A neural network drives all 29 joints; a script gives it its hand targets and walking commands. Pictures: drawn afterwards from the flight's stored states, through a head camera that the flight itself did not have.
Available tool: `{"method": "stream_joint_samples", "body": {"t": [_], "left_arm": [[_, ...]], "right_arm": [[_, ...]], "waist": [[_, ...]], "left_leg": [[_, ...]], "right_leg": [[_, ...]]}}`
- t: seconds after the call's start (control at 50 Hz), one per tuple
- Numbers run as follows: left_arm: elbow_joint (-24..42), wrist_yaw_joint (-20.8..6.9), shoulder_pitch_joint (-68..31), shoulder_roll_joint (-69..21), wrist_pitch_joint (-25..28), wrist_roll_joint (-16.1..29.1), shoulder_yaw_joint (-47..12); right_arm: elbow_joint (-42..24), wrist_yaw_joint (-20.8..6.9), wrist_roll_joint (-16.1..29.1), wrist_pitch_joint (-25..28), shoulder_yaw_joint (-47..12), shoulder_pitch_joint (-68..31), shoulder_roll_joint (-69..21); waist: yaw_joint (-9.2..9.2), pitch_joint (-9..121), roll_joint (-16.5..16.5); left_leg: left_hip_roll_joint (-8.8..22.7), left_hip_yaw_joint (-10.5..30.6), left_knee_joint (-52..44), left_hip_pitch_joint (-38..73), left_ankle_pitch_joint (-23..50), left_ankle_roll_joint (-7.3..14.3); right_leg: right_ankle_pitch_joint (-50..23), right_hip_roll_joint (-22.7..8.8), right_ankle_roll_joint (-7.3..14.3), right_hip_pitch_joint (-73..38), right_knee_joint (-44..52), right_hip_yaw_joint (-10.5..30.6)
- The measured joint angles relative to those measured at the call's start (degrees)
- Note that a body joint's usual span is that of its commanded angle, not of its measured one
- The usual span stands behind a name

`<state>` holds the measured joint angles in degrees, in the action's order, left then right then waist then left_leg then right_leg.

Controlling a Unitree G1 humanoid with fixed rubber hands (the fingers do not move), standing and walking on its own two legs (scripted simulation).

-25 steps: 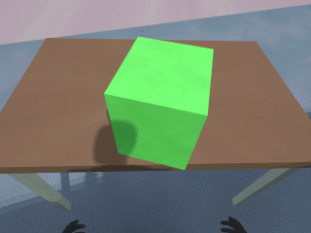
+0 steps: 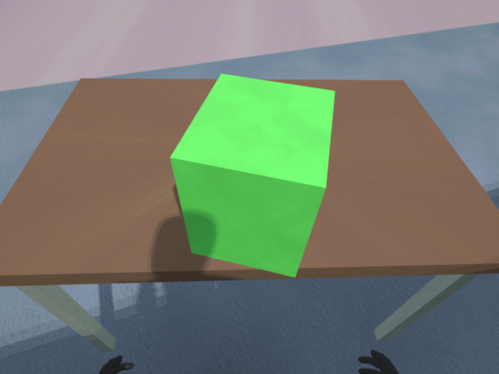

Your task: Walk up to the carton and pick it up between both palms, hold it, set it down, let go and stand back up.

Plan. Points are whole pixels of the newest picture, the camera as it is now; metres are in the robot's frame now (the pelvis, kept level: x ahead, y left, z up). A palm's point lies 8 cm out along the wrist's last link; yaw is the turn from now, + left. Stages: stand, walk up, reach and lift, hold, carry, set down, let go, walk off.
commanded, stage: stand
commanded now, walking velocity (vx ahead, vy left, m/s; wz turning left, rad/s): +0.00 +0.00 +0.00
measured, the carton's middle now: (258, 177) +0.44 -0.02 +0.06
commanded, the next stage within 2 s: walk up in 1.36 s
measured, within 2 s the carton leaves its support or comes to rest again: neither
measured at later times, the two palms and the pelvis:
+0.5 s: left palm out of the picture +0.07 +0.24 -0.11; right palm out of the picture +0.08 -0.25 -0.10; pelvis -0.01 +0.00 +0.00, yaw +0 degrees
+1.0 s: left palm out of the picture +0.05 +0.23 -0.11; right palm out of the picture +0.05 -0.25 -0.11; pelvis -0.01 -0.01 +0.01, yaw +1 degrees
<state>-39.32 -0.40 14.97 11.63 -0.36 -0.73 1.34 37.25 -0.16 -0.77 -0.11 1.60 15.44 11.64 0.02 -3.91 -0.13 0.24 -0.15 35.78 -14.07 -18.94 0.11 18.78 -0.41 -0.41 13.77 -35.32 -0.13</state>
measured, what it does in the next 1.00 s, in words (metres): stands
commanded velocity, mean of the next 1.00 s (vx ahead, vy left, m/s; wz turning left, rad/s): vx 0.00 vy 0.00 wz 0.00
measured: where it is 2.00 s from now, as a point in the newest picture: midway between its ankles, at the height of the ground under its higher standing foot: outside the picture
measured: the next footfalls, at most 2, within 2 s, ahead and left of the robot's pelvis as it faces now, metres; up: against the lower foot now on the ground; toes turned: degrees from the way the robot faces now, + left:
right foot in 1.90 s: -0.05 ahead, -0.17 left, +0.00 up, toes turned +3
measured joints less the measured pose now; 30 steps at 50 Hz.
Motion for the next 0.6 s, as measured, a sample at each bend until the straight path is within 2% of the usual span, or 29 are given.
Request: {"method": "stream_joint_samples", "body": {"t": [0.6], "left_arm": [[-2.81, 0.15, 2.48, 0.38, 0.26, 0.17, -0.42]], "right_arm": [[3.82, 0.07, 0.12, 0.14, -0.1, 2.25, 0.33]], "waist": [[0.04, 1.18, -0.02]], "left_leg": [[0.24, 0.49, -2.62, -0.04, 2.51, -0.5]], "right_leg": [[-2.26, 0.18, 0.42, 0.01, 2.4, -0.45]]}}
